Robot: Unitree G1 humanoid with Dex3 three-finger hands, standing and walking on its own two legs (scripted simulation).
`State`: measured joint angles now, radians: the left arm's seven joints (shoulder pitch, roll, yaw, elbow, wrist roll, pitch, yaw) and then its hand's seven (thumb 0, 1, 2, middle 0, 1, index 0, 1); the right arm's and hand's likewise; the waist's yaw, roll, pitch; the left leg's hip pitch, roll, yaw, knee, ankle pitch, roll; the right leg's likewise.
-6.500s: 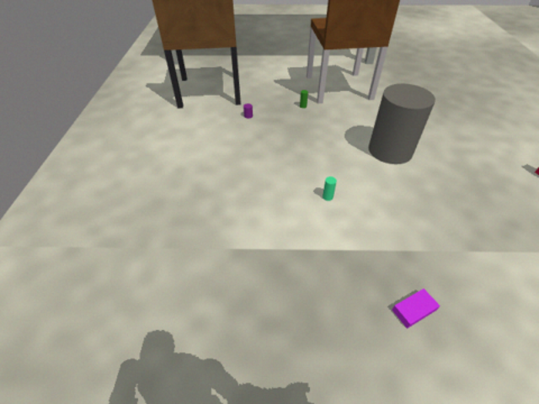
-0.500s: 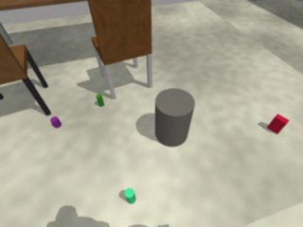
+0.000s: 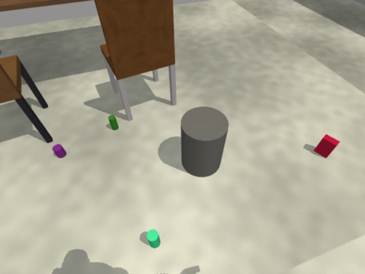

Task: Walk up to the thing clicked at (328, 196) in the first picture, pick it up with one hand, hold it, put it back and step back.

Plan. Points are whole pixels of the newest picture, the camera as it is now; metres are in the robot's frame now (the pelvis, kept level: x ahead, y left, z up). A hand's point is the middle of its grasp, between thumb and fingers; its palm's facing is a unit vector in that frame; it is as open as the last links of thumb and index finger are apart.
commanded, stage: walk up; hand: left
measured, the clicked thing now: (153, 239) +0.41 +0.17 -0.72
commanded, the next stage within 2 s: none
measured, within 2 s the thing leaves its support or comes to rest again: neither
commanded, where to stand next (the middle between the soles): +0.05 -0.02 m, yaw -3 degrees
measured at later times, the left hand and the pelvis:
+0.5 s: hand out of the picture +0.04 +0.29 -0.17, palm faces -0.03 -0.93 -0.35, open 7.4 cm; pelvis -0.07 +0.03 -0.02, yaw +3 degrees
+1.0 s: hand out of the picture +0.11 +0.23 -0.14, palm faces -0.09 -0.92 -0.37, open 7.4 cm; pelvis -0.02 -0.02 -0.01, yaw -3 degrees
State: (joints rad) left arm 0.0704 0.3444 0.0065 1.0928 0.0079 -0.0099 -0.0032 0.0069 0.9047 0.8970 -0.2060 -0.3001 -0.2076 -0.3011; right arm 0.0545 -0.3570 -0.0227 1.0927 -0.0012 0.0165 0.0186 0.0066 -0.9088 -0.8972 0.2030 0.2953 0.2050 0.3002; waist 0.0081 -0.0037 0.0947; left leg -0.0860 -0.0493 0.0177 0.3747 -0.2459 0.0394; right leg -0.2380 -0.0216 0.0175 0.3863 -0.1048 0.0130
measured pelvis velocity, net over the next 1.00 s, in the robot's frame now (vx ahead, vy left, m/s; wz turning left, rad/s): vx -0.02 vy -0.02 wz -0.05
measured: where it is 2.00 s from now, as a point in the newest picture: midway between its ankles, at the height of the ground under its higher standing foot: outside the picture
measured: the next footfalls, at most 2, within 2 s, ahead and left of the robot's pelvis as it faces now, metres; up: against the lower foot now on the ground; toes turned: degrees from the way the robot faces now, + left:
left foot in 0.42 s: -0.08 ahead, +0.12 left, +0.00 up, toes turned +2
right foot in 0.84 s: +0.04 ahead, -0.13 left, +0.00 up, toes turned -2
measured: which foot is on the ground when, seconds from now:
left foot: down 0.00-0.20, up 0.22-0.40, down 0.42-0.86, up 0.88-1.00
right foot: down 0.00-0.44, up 0.46-0.82, down 0.84-1.00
